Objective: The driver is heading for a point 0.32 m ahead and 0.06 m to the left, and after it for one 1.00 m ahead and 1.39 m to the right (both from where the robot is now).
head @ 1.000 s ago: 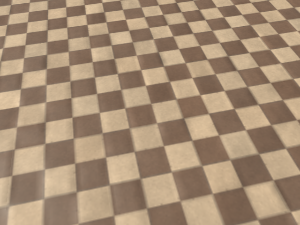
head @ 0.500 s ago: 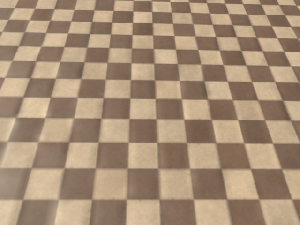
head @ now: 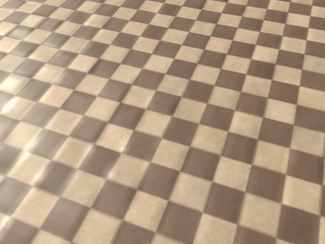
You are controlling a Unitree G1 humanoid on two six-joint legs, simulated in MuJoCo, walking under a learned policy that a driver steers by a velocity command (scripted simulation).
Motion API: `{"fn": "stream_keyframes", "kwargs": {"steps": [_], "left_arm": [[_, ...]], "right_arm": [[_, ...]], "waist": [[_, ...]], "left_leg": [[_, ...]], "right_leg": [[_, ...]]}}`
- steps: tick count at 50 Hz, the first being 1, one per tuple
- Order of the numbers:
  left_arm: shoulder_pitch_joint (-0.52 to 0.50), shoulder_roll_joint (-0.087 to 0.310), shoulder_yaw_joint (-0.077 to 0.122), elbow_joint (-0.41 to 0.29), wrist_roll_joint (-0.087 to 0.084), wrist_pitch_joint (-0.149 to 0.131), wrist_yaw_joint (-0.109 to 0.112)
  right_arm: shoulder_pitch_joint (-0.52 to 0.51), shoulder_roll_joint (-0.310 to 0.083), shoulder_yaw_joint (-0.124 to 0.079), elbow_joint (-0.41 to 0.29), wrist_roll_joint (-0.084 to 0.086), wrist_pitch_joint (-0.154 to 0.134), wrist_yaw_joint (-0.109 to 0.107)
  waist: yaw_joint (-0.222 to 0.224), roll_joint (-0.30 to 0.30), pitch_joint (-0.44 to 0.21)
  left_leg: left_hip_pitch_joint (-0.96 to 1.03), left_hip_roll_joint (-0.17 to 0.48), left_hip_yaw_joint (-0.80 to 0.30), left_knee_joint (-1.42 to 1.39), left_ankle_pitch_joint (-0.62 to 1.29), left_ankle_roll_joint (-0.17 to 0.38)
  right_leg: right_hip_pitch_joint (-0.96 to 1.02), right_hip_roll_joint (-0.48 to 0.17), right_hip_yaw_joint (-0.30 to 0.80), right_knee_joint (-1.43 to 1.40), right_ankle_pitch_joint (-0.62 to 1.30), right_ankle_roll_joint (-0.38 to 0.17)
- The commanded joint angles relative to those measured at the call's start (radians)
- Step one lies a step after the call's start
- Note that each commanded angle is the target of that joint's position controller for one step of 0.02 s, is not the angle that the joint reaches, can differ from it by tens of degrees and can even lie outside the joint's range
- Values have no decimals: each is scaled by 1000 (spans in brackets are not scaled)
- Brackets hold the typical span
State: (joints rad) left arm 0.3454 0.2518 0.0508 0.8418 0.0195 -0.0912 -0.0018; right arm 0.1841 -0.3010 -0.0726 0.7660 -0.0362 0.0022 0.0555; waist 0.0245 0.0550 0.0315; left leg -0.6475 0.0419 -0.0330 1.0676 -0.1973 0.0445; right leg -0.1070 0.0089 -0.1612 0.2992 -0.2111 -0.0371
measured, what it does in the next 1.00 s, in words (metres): walks ahead: left foot, then right foot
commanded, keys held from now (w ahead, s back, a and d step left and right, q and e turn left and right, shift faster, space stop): w+q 0.16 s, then e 0.84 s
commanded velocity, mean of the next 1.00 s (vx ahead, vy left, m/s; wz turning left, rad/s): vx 0.20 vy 0.00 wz -0.13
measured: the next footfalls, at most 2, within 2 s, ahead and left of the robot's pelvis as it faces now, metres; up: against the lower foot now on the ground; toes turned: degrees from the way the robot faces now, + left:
left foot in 0.24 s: +0.27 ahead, +0.13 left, +0.00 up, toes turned +11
right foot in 0.78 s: +0.29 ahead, -0.05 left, +0.00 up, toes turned -11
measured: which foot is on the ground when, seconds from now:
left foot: up 0.00-0.22, down 0.24-0.78, up 0.80-1.00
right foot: down 0.00-0.24, up 0.26-0.76, down 0.78-1.00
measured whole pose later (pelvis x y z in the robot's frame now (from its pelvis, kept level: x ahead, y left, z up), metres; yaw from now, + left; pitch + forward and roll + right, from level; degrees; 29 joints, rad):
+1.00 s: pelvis +0.24 +0.03 +0.00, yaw -13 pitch +1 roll +1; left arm 0.22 0.28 0.07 0.74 0.00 0.04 0.00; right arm 0.18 -0.27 -0.06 0.77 -0.02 0.04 -0.02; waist 0.00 0.03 0.06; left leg -0.49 0.01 -0.01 1.03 -0.41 -0.04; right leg -0.26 0.07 0.03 0.43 -0.19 -0.08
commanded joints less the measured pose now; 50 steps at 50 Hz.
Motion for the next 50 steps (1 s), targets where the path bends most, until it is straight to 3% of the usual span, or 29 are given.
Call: {"fn": "stream_keyframes", "kwargs": {"steps": [1, 4, 8, 10, 11, 12, 13, 14, 15, 16, 17, 18, 19, 22, 27, 34, 37, 38, 39, 40, 41, 42, 43, 45, 47, 50], "left_arm": [[-12, 106, 22, -48, -1, -17, -1], [15, 130, 28, -35, -2, -14, 3], [69, 164, 37, -7, -1, 8, 13], [96, 176, 33, 18, -1, 25, 18], [91, 174, 27, 21, -8, 31, 19], [90, 143, 12, 6, -17, 27, 15], [165, -6, -30, -53, -46, 26, -3], [128, 103, 1, -32, -45, 46, 16], [46, 92, 1, -45, -56, 48, 21], [28, 69, -9, -40, -49, 45, 19], [31, 78, -2, -18, -29, 54, 17], [69, 77, 1, 2, -7, 72, 13], [108, 66, 5, 22, 2, 89, 8], [112, 44, 15, 17, -1, 112, -2], [-28, 35, 19, -39, 12, 134, -11], [-120, 44, 19, -112, 11, 146, -27], [-109, 41, 21, -135, 2, 133, -27], [-85, 47, 21, -135, 4, 119, -24], [-42, 127, 41, -127, 17, 103, -13], [-17, 274, 78, -141, 6, 98, -5], [87, 259, 85, -108, -13, 104, 0], [47, 220, 73, -110, -16, 112, 7], [-38, 182, 61, -125, -13, 122, 12], [-148, 133, 45, -158, -22, 129, 17], [-129, 146, 48, -160, -21, 123, 8], [-91, 179, 59, -152, -14, 118, 5]], "right_arm": [[-61, -4, 11, -86, 3, -9, 16], [-162, 10, 24, -123, 2, -15, 29], [-219, -8, 22, -156, -9, -13, 30], [-130, -7, 17, -131, -23, -24, 14], [22, -16, 9, -77, -33, -40, 2], [165, -53, -2, -31, -50, -54, -14], [194, -160, -18, -34, -53, -60, -31], [274, -185, -35, -38, 8, -50, -52], [201, -148, -22, -24, 24, -54, -64], [130, -79, 1, -16, 27, -59, -66], [71, -24, 19, -13, 25, -61, -68], [36, 7, 32, -12, 30, -61, -72], [16, 12, 37, -15, 26, -64, -73], [4, -37, 24, -9, 23, -80, -75], [34, -22, 24, 8, 20, -59, -91], [84, -75, -2, 22, 8, -20, -86], [78, -101, -15, 24, 13, -4, -87], [87, -106, -20, 32, 13, 2, -89], [121, -75, -15, 26, 9, 6, -85], [82, 0, 6, -43, 22, 11, -82], [18, -32, 4, -46, 10, 30, -88], [17, -31, 2, -45, 19, 35, -84], [14, -29, 3, -39, 27, 29, -82], [29, -61, -7, -32, 5, 24, -79], [52, -51, -7, -30, 5, 31, -74], [27, -32, 1, -49, 15, 41, -77]], "waist": [[-15, -141, 15], [10, -143, 37], [22, -144, 47], [-15, -155, -2], [-81, -132, -82], [-141, -84, -190], [-99, 176, -372], [-159, 53, -492], [-132, 23, -372], [-88, 17, -229], [-49, -8, -133], [-14, 16, -96], [7, 23, -101], [39, 24, -112], [5, 62, -58], [-40, 58, -50], [-29, 38, -53], [-7, -4, -65], [-3, -171, -96], [2, -399, -73], [66, -247, -120], [34, -188, -90], [0, -148, -46], [-38, -156, -48], [-37, -127, -98], [-18, -140, -92]], "left_leg": [[-50, 28, 15, -121, 120, -9], [14, 25, 75, -298, 175, 8], [67, -13, 140, -423, 48, 57], [219, -93, 154, -489, -34, 92], [404, -126, 141, -585, 57, 113], [670, -33, 43, -614, 209, 137], [1062, 383, -406, -562, 684, 280], [1020, 442, -481, -576, 1033, 343], [914, 382, -285, -589, 1111, 304], [773, 334, -188, -643, 994, 244], [667, 280, -131, -691, 867, 182], [568, 246, -74, -730, 832, 151], [506, 233, -27, -754, 833, 142], [453, 220, 61, -782, 825, 154], [464, 211, 136, -797, 552, 157], [522, 290, 123, -721, 396, 173], [531, 296, 133, -624, 348, 130], [500, 269, 165, -548, 276, 79], [409, 183, 230, -347, 109, 10], [113, -37, 253, -131, -411, -71], [77, -44, 86, 43, -497, -78], [54, -29, 41, 104, -427, -80], [50, -12, 17, 80, -333, -76], [71, -13, 15, 36, -223, -78], [102, -32, 17, 27, -202, -87], [98, -36, 8, -77, -203, -96]], "right_leg": [[17, -251, 94, -147, 309, -109], [30, -256, 27, -146, 324, -93], [145, -289, -29, -66, 504, -73], [164, -285, -46, 127, 882, -65], [122, -260, -64, 307, 889, -46], [-46, -225, -70, 519, 627, -19], [-429, -75, -67, 904, -333, 39], [-424, -1, 133, 1069, -401, 38], [-446, -27, 241, 1053, -331, 25], [-459, -63, 231, 949, -289, 21], [-439, -86, 222, 870, -256, 21], [-368, -87, 211, 827, -219, 30], [-301, -70, 196, 820, -184, 37], [-283, -43, 162, 812, -109, 50], [-364, -70, 137, 651, -18, 56], [-317, -53, 80, 463, -154, 14], [-236, -32, 60, 303, -152, -16], [-157, -27, 78, 175, -28, -28], [-48, -131, 257, 60, 159, -62], [53, -399, 649, 31, 621, -234], [76, -416, 625, 46, 682, -330], [46, -364, 542, 53, 633, -324], [-2, -296, 473, 34, 526, -277], [-14, -210, 406, 31, 505, -218], [2, -196, 397, 45, 549, -214], [9, -190, 438, 38, 433, -214]]}}
Velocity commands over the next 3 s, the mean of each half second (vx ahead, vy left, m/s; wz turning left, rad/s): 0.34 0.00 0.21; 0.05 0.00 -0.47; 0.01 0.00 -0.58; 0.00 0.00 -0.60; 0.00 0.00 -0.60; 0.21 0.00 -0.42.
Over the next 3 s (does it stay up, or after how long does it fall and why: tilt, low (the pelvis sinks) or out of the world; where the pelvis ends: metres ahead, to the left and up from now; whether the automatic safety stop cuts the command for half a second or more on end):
stays up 0.21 -0.02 0.00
